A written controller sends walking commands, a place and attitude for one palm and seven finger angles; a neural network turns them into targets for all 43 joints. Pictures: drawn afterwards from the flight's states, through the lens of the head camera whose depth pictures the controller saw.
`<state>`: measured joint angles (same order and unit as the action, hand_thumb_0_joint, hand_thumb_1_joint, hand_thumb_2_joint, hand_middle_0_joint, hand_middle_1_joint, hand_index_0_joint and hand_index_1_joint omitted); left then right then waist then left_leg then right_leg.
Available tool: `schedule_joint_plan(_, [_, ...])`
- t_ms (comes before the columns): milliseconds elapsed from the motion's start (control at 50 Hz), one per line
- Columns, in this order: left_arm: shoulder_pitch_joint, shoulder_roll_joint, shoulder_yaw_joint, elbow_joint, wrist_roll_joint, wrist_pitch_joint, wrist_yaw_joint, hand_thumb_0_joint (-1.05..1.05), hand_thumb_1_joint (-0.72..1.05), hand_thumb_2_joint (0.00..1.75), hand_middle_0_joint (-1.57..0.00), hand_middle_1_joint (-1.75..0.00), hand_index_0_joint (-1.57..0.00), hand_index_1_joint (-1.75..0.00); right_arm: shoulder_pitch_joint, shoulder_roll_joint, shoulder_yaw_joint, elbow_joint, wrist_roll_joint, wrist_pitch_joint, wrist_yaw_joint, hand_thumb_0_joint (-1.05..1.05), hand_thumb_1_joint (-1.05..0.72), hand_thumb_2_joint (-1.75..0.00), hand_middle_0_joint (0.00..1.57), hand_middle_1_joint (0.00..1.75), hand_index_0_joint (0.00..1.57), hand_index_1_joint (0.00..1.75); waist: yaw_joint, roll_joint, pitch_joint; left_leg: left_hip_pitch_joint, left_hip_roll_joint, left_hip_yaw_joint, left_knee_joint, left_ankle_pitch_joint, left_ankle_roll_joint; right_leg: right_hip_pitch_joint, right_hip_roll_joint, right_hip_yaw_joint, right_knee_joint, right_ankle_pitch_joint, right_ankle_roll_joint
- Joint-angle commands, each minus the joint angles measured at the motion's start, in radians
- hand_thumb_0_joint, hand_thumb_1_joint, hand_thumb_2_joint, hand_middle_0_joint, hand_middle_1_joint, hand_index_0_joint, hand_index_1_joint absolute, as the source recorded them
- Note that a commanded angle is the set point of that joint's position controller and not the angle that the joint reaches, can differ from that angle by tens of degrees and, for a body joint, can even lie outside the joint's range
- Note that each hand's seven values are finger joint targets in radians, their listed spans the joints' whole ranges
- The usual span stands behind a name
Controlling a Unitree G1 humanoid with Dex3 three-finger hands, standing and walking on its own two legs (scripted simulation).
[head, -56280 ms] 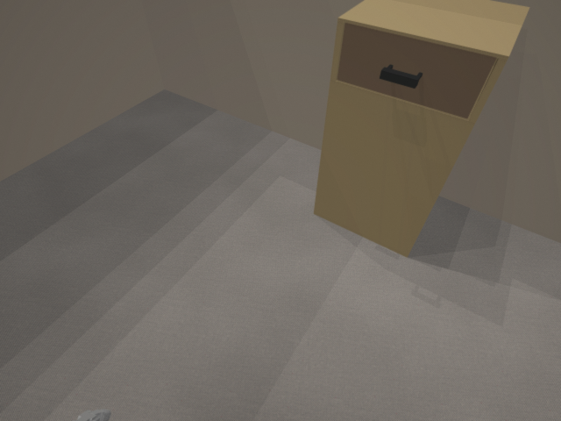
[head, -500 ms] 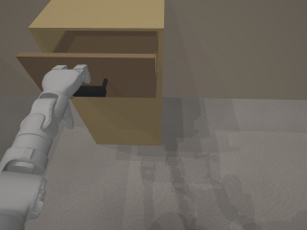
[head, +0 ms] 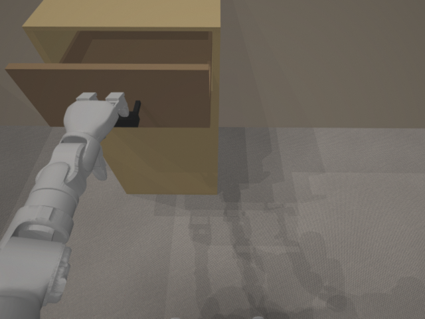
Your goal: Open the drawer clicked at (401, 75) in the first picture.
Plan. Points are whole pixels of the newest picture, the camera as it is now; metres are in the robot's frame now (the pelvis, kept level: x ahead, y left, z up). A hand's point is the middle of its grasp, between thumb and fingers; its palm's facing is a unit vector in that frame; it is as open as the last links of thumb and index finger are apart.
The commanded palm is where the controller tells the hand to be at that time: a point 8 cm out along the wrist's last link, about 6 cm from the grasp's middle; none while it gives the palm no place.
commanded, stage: lower the fingers behind the handle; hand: left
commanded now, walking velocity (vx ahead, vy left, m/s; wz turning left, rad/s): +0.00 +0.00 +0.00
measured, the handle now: (116, 111) +0.55 +0.22 +0.04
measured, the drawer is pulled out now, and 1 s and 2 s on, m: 0.15 0.15 0.15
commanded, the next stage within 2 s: lift the fingers back up to retry in 0.94 s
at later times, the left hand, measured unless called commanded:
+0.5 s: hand (104, 135) +0.46 +0.22 +0.06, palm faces -0.01 +0.00 -1.00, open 13.9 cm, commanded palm +0.43 +0.23 +0.08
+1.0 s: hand (104, 134) +0.46 +0.22 +0.06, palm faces -0.01 +0.00 -1.00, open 13.9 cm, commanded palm +0.44 +0.23 +0.08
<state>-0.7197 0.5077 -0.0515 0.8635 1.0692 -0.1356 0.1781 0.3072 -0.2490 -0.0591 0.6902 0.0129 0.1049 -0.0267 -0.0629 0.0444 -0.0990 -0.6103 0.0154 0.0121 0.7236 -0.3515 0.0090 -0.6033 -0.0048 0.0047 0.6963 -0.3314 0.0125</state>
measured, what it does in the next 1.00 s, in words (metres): stands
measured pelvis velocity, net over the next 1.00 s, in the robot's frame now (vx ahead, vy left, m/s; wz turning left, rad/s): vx -0.02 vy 0.00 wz -0.01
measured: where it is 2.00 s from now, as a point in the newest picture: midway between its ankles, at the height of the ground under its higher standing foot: outside the picture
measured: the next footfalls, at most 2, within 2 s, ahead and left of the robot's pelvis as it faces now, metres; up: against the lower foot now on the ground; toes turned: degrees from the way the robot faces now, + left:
none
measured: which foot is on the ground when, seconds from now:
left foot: down 0.00-1.00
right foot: down 0.00-1.00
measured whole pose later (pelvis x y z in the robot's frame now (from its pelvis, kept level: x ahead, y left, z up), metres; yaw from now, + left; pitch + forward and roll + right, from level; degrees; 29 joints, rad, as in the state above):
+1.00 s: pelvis -0.02 +0.00 -0.01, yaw -1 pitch +16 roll -1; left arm -0.81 0.53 -0.05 0.95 1.08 -0.11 0.23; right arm 0.34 -0.26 -0.04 0.66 0.02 0.12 -0.03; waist -0.08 0.04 -0.13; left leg -0.73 0.02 0.01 0.81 -0.36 0.01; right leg -0.73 0.00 0.01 0.78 -0.34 0.01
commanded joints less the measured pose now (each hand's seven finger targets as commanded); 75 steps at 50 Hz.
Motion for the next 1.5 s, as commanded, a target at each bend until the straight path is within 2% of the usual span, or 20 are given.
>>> schedule_joint_plan(0, [-0.448, 0.260, 0.109, -0.168, 0.000, -0.008, 0.076, 0.00, -0.50, 0.30, -0.30, -1.20, -0.30, -1.20, 0.078, -0.160, -0.053, -0.077, -0.011, -0.028, -0.012, 0.00, -0.90, -0.90, 0.20, 0.30, 0.20, 0.30, -0.008, 0.007, -0.366, 0.211, -0.037, 0.010, -0.045, 0.323, 0.028, 0.117, 0.059, -0.035, -0.055, 0.269, -0.049])
schedule_joint_plan(240, [-0.350, 0.196, 0.062, -0.067, 0.003, 0.054, 0.075, 0.00, -0.50, 0.30, -0.30, -1.20, -0.30, -1.20, 0.089, -0.163, -0.053, -0.081, -0.005, -0.018, -0.002, 0.00, -0.90, -0.90, 0.20, 0.30, 0.20, 0.30, -0.009, -0.042, -0.355, 0.162, -0.035, 0.025, -0.032, 0.304, 0.031, 0.119, 0.058, -0.035, -0.050, 0.287, -0.042])
schedule_joint_plan(300, [-0.346, 0.223, 0.074, -0.043, 0.009, 0.053, 0.064, 0.00, -0.50, 0.30, -0.30, -1.20, -0.30, -1.20, 0.088, -0.167, -0.049, -0.081, -0.004, -0.012, -0.007, 0.00, -0.90, -0.90, 0.20, 0.30, 0.20, 0.30, -0.010, -0.057, -0.322, 0.126, -0.036, 0.025, -0.035, 0.271, 0.032, 0.119, 0.056, -0.030, -0.055, 0.268, -0.042])
schedule_joint_plan(320, [-0.337, 0.193, 0.045, -0.025, 0.011, 0.054, 0.061, 0.00, -0.50, 0.30, -0.30, -1.20, -0.30, -1.20, 0.090, -0.163, -0.047, -0.084, -0.005, -0.013, -0.007, 0.00, -0.90, -0.90, 0.20, 0.30, 0.20, 0.30, -0.013, -0.057, -0.308, 0.119, -0.037, 0.027, -0.037, 0.253, 0.032, 0.108, 0.055, -0.031, -0.056, 0.254, -0.040])
schedule_joint_plan(400, [-0.317, 0.241, 0.083, 0.010, 0.015, 0.048, 0.056, 0.00, -0.50, 0.30, -0.30, -1.20, -0.30, -1.20, 0.094, -0.171, -0.046, -0.085, -0.003, -0.009, -0.010, 0.00, -0.90, -0.90, 0.20, 0.30, 0.20, 0.30, -0.013, -0.087, -0.283, 0.083, -0.038, 0.029, -0.032, 0.213, 0.034, 0.100, 0.053, -0.026, -0.059, 0.226, -0.039])
schedule_joint_plan(420, [-0.311, 0.210, 0.047, 0.024, 0.019, 0.048, 0.053, 0.00, -0.50, 0.30, -0.30, -1.20, -0.30, -1.20, 0.097, -0.167, -0.043, -0.089, -0.002, -0.009, -0.011, 0.00, -0.90, -0.90, 0.20, 0.30, 0.20, 0.30, -0.018, -0.078, -0.271, 0.071, -0.039, 0.030, -0.031, 0.198, 0.033, 0.084, 0.052, -0.025, -0.056, 0.216, -0.036])
schedule_joint_plan(500, [-0.302, 0.226, 0.066, 0.028, 0.022, 0.046, 0.055, 0.00, -0.50, 0.30, -0.30, -1.20, -0.30, -1.20, 0.105, -0.169, -0.045, -0.093, -0.004, -0.008, -0.008, 0.00, -0.90, -0.90, 0.20, 0.30, 0.20, 0.30, -0.010, -0.071, -0.294, 0.064, -0.039, 0.032, -0.015, 0.205, 0.032, 0.077, 0.054, -0.024, -0.043, 0.221, -0.040])
schedule_joint_plan(620, [-0.353, 0.177, 0.011, 0.027, 0.023, 0.066, 0.057, 0.00, -0.50, 0.30, -0.30, -1.20, -0.30, -1.20, 0.112, -0.165, -0.045, -0.098, -0.001, -0.006, -0.006, 0.00, -0.90, -0.90, 0.20, 0.30, 0.20, 0.30, -0.032, -0.049, -0.289, 0.068, -0.038, 0.030, -0.007, 0.170, 0.033, 0.029, 0.054, -0.026, -0.040, 0.177, -0.037])
schedule_joint_plan(700, [-0.367, 0.228, 0.047, 0.044, 0.017, 0.076, 0.051, 0.00, -0.50, 0.30, -0.30, -1.20, -0.30, -1.20, 0.117, -0.172, -0.041, -0.098, 0.000, -0.006, -0.011, 0.00, -0.90, -0.90, 0.20, 0.30, 0.20, 0.30, -0.027, -0.064, -0.302, 0.053, -0.039, 0.026, -0.005, 0.159, 0.035, 0.043, 0.054, -0.023, -0.040, 0.169, -0.038])
schedule_joint_plan(760, [-0.370, 0.212, 0.028, 0.053, 0.016, 0.072, 0.041, 0.00, -0.50, 0.30, -0.30, -1.20, -0.30, -1.20, 0.119, -0.167, -0.036, -0.101, 0.000, -0.006, -0.014, 0.00, -0.90, -0.90, 0.20, 0.30, 0.20, 0.30, -0.031, -0.068, -0.291, 0.042, -0.039, 0.027, -0.004, 0.148, 0.035, 0.035, 0.052, -0.026, -0.037, 0.161, -0.034])
schedule_joint_plan(800, [-0.352, 0.245, 0.062, 0.051, 0.010, 0.066, 0.035, 0.00, -0.50, 0.30, -0.30, -1.20, -0.30, -1.20, 0.121, -0.172, -0.037, -0.102, 0.001, -0.004, -0.015, 0.00, -0.90, -0.90, 0.20, 0.30, 0.20, 0.30, -0.019, -0.067, -0.303, 0.038, -0.039, 0.028, -0.005, 0.154, 0.035, 0.054, 0.052, -0.023, -0.037, 0.170, -0.037])
schedule_joint_plan(860, [-0.357, 0.241, 0.046, 0.071, 0.016, 0.062, 0.031, 0.00, -0.50, 0.30, -0.30, -1.20, -0.30, -1.20, 0.121, -0.171, -0.032, -0.105, 0.004, -0.004, -0.019, 0.00, -0.90, -0.90, 0.20, 0.30, 0.20, 0.30, -0.030, -0.086, -0.262, 0.015, -0.038, 0.024, -0.007, 0.115, 0.035, 0.026, 0.052, -0.024, -0.039, 0.132, -0.033])
schedule_joint_plan(1000, [-0.333, 0.269, 0.078, 0.049, 0.010, 0.047, 0.035, 0.00, -0.50, 0.30, -0.30, -1.20, -0.30, -1.20, 0.124, -0.173, -0.034, -0.107, 0.002, -0.006, -0.020, 0.00, -0.90, -0.90, 0.20, 0.30, 0.20, 0.30, -0.013, -0.083, -0.303, 0.015, -0.038, 0.027, -0.006, 0.133, 0.035, 0.058, 0.053, -0.021, -0.037, 0.152, -0.035])
schedule_joint_plan(1040, [-0.366, 0.276, 0.070, 0.046, 0.013, 0.050, 0.038, 0.00, -0.50, 0.30, -0.30, -1.20, -0.30, -1.20, 0.121, -0.175, -0.032, -0.108, 0.007, -0.006, -0.022, 0.00, -0.90, -0.90, 0.20, 0.30, 0.20, 0.30, -0.026, -0.084, -0.273, 0.006, -0.036, 0.026, -0.014, 0.102, 0.035, 0.038, 0.052, -0.021, -0.045, 0.118, -0.031])
schedule_joint_plan(1080, [-0.419, 0.293, 0.079, -0.001, 0.014, 0.049, 0.046, 0.00, -0.50, 0.30, -0.30, -1.20, -0.30, -1.20, 0.119, -0.170, -0.034, -0.108, 0.005, -0.010, -0.023, 0.00, -0.90, -0.90, 0.20, 0.30, 0.20, 0.30, -0.023, -0.033, -0.313, 0.044, -0.035, 0.027, -0.019, 0.114, 0.036, 0.047, 0.052, -0.019, -0.045, 0.116, -0.034])
schedule_joint_plan(1200, [-0.493, 0.369, 0.134, -0.064, -0.002, 0.047, 0.048, 0.00, -0.50, 0.30, -0.30, -1.20, -0.30, -1.20, 0.113, -0.171, -0.033, -0.106, 0.007, -0.019, -0.032, 0.00, -0.90, -0.90, 0.20, 0.30, 0.20, 0.30, -0.017, -0.012, -0.361, 0.092, -0.034, 0.020, -0.036, 0.152, 0.037, 0.094, 0.053, -0.019, -0.056, 0.142, -0.035])
schedule_joint_plan(1340, [-0.472, 0.359, 0.143, -0.180, -0.025, 0.002, 0.020, 0.00, -0.50, 0.30, -0.30, -1.20, -0.30, -1.20, 0.106, -0.166, -0.041, -0.106, 0.007, -0.029, -0.036, 0.00, -0.90, -0.90, 0.20, 0.30, 0.20, 0.30, -0.009, 0.014, -0.406, 0.194, -0.032, 0.012, -0.042, 0.273, 0.039, 0.139, 0.062, -0.026, -0.065, 0.240, -0.038])
schedule_joint_plan(1360, [-0.496, 0.326, 0.113, -0.209, -0.026, -0.005, 0.016, 0.00, -0.50, 0.30, -0.30, -1.20, -0.30, -1.20, 0.102, -0.164, -0.040, -0.104, 0.003, -0.032, -0.036, 0.00, -0.90, -0.90, 0.20, 0.30, 0.20, 0.30, -0.014, 0.032, -0.405, 0.214, -0.032, 0.011, -0.045, 0.296, 0.038, 0.132, 0.061, -0.030, -0.067, 0.249, -0.039])
schedule_joint_plan(1420, [-0.457, 0.353, 0.150, -0.267, -0.042, -0.019, 0.008, 0.00, -0.50, 0.30, -0.30, -1.20, -0.30, -1.20, 0.097, -0.164, -0.047, -0.101, 0.003, -0.030, -0.031, 0.00, -0.90, -0.90, 0.20, 0.30, 0.20, 0.30, 0.001, 0.055, -0.438, 0.267, -0.031, 0.006, -0.043, 0.383, 0.036, 0.159, 0.065, -0.033, -0.067, 0.303, -0.043])
schedule_joint_plan(1480, [-0.427, 0.310, 0.125, -0.321, -0.055, -0.003, 0.001, 0.00, -0.50, 0.30, -0.30, -1.20, -0.30, -1.20, 0.088, -0.163, -0.052, -0.098, 0.006, -0.027, -0.018, 0.00, -0.90, -0.90, 0.20, 0.30, 0.20, 0.30, 0.005, 0.075, -0.426, 0.324, -0.023, -0.005, -0.049, 0.477, 0.027, 0.146, 0.069, -0.046, -0.072, 0.325, -0.045])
